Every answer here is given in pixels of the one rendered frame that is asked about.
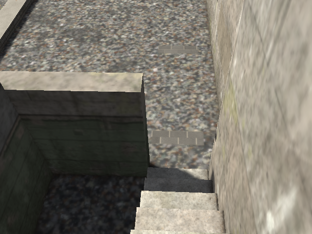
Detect stairs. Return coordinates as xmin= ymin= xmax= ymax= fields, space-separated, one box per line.
xmin=130 ymin=167 xmax=231 ymax=234

